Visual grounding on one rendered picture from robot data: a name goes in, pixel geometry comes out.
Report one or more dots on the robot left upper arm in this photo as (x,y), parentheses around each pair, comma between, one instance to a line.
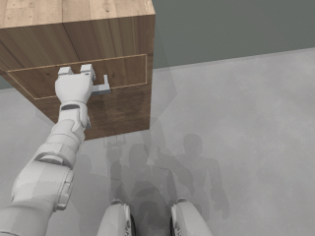
(43,189)

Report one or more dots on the left robot forearm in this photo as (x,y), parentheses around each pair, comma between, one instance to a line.
(64,141)

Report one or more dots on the handle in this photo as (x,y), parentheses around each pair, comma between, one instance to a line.
(101,89)

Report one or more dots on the robot left shin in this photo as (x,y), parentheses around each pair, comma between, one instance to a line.
(116,202)

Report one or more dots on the left robot hand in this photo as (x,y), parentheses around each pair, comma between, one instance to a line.
(75,87)

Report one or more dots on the robot right thigh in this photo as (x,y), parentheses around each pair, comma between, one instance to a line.
(188,220)

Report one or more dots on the drawer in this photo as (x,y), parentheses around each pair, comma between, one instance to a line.
(121,71)

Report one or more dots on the cabinet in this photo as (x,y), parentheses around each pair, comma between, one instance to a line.
(37,33)

